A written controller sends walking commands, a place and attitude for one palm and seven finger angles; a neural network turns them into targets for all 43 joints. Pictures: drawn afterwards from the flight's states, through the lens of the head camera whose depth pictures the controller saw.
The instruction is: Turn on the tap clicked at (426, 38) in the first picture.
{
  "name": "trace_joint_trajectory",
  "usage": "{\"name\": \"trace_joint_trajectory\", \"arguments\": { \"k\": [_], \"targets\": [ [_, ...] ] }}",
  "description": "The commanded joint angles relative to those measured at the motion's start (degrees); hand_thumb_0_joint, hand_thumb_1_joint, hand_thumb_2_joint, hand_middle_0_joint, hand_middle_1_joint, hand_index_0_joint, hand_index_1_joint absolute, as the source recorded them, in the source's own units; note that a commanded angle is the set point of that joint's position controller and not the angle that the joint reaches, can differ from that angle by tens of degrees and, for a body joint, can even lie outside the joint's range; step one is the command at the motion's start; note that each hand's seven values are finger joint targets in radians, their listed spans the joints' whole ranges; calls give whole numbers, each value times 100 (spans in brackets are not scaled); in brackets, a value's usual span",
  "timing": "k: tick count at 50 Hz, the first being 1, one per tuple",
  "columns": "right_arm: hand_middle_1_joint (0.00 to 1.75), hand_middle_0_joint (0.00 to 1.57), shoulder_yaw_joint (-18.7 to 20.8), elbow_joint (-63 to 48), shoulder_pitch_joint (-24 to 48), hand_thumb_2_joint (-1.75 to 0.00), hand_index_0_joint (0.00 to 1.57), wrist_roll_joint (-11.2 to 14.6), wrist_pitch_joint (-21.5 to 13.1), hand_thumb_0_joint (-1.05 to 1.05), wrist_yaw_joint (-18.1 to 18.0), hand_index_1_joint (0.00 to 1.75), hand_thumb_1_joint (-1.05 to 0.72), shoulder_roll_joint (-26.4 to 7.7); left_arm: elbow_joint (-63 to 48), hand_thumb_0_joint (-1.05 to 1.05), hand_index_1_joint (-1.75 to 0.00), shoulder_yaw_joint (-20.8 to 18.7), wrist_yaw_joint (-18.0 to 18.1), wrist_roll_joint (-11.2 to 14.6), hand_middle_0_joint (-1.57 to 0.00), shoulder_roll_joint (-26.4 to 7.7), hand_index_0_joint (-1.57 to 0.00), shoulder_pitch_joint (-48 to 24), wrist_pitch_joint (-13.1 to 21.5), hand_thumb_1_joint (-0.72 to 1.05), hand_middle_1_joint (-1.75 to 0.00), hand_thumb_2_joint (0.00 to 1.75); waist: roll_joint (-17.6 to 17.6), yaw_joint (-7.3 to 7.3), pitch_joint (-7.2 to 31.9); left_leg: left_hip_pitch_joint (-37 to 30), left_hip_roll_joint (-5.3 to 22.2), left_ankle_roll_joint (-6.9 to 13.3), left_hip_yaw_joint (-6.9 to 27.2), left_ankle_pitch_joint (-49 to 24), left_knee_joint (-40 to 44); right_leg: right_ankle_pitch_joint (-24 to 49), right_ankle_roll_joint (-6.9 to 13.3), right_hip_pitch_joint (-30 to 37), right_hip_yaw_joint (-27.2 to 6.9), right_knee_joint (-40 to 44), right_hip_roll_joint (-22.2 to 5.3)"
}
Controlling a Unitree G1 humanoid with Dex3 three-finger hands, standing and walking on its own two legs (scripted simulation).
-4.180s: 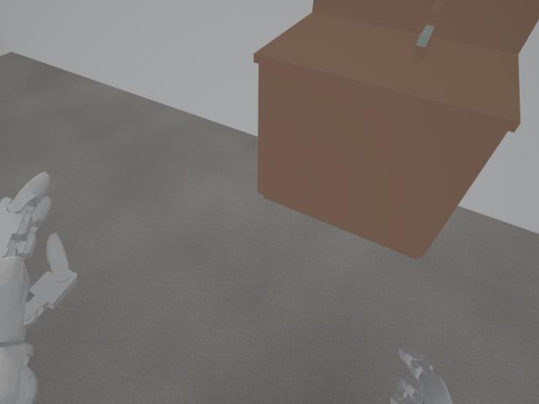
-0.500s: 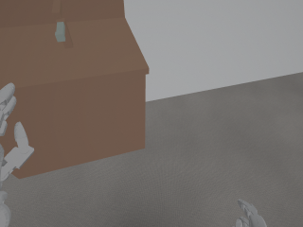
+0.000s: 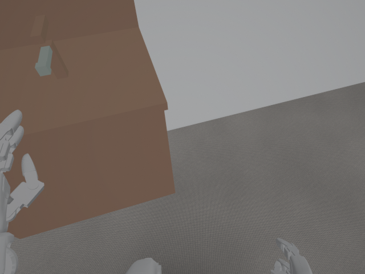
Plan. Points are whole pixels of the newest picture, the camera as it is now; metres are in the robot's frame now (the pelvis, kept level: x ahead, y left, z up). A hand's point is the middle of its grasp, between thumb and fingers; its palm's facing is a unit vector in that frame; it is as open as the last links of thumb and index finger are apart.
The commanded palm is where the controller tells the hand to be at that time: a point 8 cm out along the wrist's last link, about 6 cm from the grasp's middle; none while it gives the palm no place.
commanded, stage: take the last steps up to it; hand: left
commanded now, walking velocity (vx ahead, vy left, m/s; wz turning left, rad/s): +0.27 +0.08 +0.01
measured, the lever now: (43, 68) +0.59 +0.42 +0.12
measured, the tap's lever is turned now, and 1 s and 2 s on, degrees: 0 0 0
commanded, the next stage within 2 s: come to a stop and stand still in 0.44 s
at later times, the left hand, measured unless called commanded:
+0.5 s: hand (67, 125) +0.34 +0.23 +0.17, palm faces +0.39 -0.80 -0.46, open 7.4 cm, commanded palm +0.28 +0.28 +0.18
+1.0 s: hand (69, 109) +0.38 +0.24 +0.18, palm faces +0.35 -0.83 -0.43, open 7.4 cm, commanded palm +0.32 +0.28 +0.18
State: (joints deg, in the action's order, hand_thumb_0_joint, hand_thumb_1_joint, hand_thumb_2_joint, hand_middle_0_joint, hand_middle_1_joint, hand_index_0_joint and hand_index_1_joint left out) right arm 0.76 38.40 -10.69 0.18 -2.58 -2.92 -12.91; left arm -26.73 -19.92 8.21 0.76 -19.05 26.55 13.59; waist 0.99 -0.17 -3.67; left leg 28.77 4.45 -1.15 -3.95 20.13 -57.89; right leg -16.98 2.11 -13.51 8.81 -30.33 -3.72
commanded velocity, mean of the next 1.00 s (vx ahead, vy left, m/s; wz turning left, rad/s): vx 0.04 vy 0.02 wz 0.02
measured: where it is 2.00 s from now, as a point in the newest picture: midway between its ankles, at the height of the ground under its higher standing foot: outside the picture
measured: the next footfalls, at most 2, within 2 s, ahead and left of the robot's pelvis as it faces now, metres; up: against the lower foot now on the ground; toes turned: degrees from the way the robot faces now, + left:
left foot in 0.16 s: +0.15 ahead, +0.15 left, +0.00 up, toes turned +8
right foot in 0.42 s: +0.17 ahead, -0.09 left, +0.00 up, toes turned -9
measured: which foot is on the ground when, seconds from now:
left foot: up 0.00-0.14, down 0.16-0.42, up 0.44-0.70, down 0.72-1.00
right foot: down 0.00-0.16, up 0.18-0.40, down 0.42-0.74, up 0.76-0.98, down 1.00-1.00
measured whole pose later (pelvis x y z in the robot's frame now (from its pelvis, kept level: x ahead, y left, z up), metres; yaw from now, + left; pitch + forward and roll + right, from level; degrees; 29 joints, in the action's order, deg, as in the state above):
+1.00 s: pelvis +0.16 +0.01 +0.00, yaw -1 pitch -1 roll +0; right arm -2.2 31.3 -9.5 -0.3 -5.7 -1.1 -7.9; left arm -32.5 -20.9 8.2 2.8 -23.4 28.1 10.5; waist -0.5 0.3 -3.6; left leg 17.0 4.3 -0.8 -5.7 10.2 -28.2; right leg -18.8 -1.1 -13.4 3.8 -29.8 0.6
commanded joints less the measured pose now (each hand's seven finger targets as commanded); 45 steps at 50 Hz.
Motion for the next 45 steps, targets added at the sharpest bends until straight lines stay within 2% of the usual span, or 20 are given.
{"name": "trace_joint_trajectory", "arguments": {
  "k": [1, 4, 6, 7, 8, 9, 11, 14, 19, 20, 21, 22, 23, 27, 31, 34, 36, 38, 41, 45],
  "targets": [
    [30, 20, 173, -1164, 471, -90, 20, -41, -410, 0, -75, 30, -90, -296, -1576, 0, -30, -935, 265, 33, -20, -1306, -20, -149, 417, 90, -30, 90, -835, 152, 1037, -309, -49, 98, -447, -269, 1766, 2376, 647, 1057, -1075, 911, -1332],
    [30, 20, 213, -1242, 295, -90, 20, -47, -432, 0, -91, 30, -90, -310, -1568, 0, -30, -862, 322, 56, -20, -1222, -20, -261, 354, 90, -30, 90, -793, 79, 1054, -1119, -292, 94, -755, -913, 2721, 1893, 455, 907, -898, 552, -1114],
    [30, 20, 321, -1255, 153, -90, 20, 0, -416, 0, -146, 30, -90, -460, -1479, 0, -30, -791, 308, 54, -20, -1176, -20, -326, 366, 90, -30, 90, -206, -46, 1033, -2069, -164, 205, -541, -1186, 3269, 1635, 207, 341, -705, -387, -868],
    [30, 20, 363, -1296, 136, -90, 20, 30, -419, 0, -148, 30, -90, -607, -1625, 0, -30, -761, 301, 70, -20, -1170, -20, -521, 412, 90, -30, 90, 739, -120, 1216, -2744, 495, 570, 462, -1644, 3510, 983, -60, -395, -412, -1537, -408],
    [30, 20, 359, -1321, 151, -90, 20, 46, -423, 0, -112, 30, -90, -622, -1540, 0, -30, -801, 291, 108, -20, -1176, -20, -556, 461, 90, -30, 90, 1596, -64, 1276, -3284, 1527, 1159, 2056, -2570, 3685, -1397, -261, -1520, -239, -2658, 158],
    [30, 20, 289, -1268, 219, -90, 20, 8, -434, 0, -119, 30, -90, -552, -951, 0, -30, -863, 244, 109, -20, -1293, -20, -280, 440, 90, -30, 90, 1656, -70, 1182, -2873, 1950, 1539, 2782, -1915, 4054, -2012, -233, -1852, -587, -3528, 171],
    [30, 20, 296, -1196, 329, -90, 20, 53, -466, 0, -93, 30, -90, -483, -1421, 0, -30, -843, 164, 120, -20, -1313, -20, -507, 451, 90, -30, 90, 1216, -25, 844, -2635, 1850, 1675, 2405, -1793, 3890, -1655, -270, -2283, -867, -3471, -142],
    [30, 20, 283, -1152, 245, -90, 20, 68, -562, 0, -21, 30, -90, -525, -1833, 0, -30, -701, 140, 128, -20, -1093, -20, -27, 393, 90, -30, 90, 1220, 31, 1018, -2140, 1249, 1239, 978, -2324, 3686, -983, -312, -1398, -421, -2119, -54],
    [30, 20, 178, -1118, 256, -90, 20, 67, -580, 0, -84, 30, -90, -486, -1318, 0, -30, -838, 199, 110, -20, -1164, -20, -47, 223, 90, -30, 90, 858, 50, 1021, -1089, 853, 655, 181, -1003, 2959, 49, -317, 472, 42, 75, 215],
    [30, 20, 179, -1096, 235, -90, 20, 56, -535, 0, -106, 30, -90, -430, -1156, 0, -30, -885, 205, 73, -20, -1246, -20, -219, 213, 90, -30, 90, 140, 34, 1016, -693, 554, 477, -48, -394, 2202, 270, -141, 822, -593, 576, -170],
    [30, 20, 146, -1148, 233, -90, 20, 35, -475, 0, -107, 30, -90, -310, -967, 0, -30, -928, 202, 45, -20, -1375, -20, -271, 171, 90, -30, 90, -1235, -2, 962, 205, -142, 196, -461, 618, 936, 383, 357, 1082, -2463, 1105, -1237],
    [30, 20, 173, -1175, 389, -90, 20, 14, -527, 0, -78, 30, -90, -394, -848, 0, -30, -964, 171, 143, -20, -1387, -20, -488, 133, 90, -30, 90, -1928, 113, 725, 811, -333, 78, -78, 1182, -190, 463, 743, 990, -3673, 1554, -1971],
    [30, 20, 198, -1065, 352, -90, 20, 12, -535, 0, -43, 30, -90, -445, -787, 0, -30, -872, 151, 155, -20, -1331, -20, -560, 186, 90, -30, 90, -1696, 28, 585, 1012, -190, 27, 393, 828, -868, 787, 914, 946, -3687, 1589, -2109],
    [30, 20, 61, -941, 502, -90, 20, -8, -375, 0, -43, 30, -90, -317, -933, 0, -30, -755, 110, 24, -20, -1205, -20, -503, 420, 90, -30, 90, -829, -30, 753, 634, 33, -56, 254, 198, -259, 3740, 608, 1100, -1410, 847, -1546],
    [30, 20, 78, -1225, 579, -90, 20, -59, -409, 0, -72, 30, -90, -292, -1503, 0, -30, -709, 217, 45, -20, -1141, -20, -155, 393, 90, -30, 90, -752, 135, 1096, -391, -202, -14, -231, -202, 1816, 4355, 479, 1358, -898, 482, -1309],
    [30, 20, 128, -1326, 365, -90, 20, -52, -370, 0, -130, 30, -90, -324, -1773, 0, -30, -778, 290, 72, -20, -1201, -20, -80, 291, 90, -30, 90, -626, 50, 1247, -1438, -360, -38, -248, -1414, 3036, 3779, 185, 1065, -754, 125, -972],
    [30, 20, 222, -1373, 272, -90, 20, 2, -344, 0, -196, 30, -90, -514, -1966, 0, -30, -777, 291, 109, -20, -1285, -20, -265, 271, 90, -30, 90, 314, 34, 1368, -2421, 551, 222, 562, -3902, 3366, 1975, -230, 308, -530, -606, -350],
    [30, 20, 240, -1397, 182, -90, 20, -42, -393, 0, -126, 30, -90, -509, -1544, 0, -30, -846, 224, 129, -20, -1235, -20, -55, 300, 90, -30, 90, 1449, 82, 1305, -2701, 1488, 865, 1688, -5657, 3645, -1494, -335, -699, -576, -1555, 266],
    [30, 20, 224, -1317, 189, -90, 20, -61, -506, 0, 18, 30, -90, -476, -1956, 0, -30, -763, 166, 106, -20, -1236, -20, -214, 333, 90, -30, 90, 1347, 67, 1522, -3203, 1412, 849, 1255, -5821, 3377, -1085, -274, -847, -745, -1421, 256],
    [30, 20, 202, -1344, 161, -90, 20, -46, -561, 0, 138, 30, -90, -543, -1821, 0, -30, -631, 104, 210, -20, -1064, -20, 232, 84, 90, -30, 90, 1336, -19, 1329, -2503, 1263, 652, 849, -4397, 3583, -605, -306, -246, -534, -445, 412]
  ]
}}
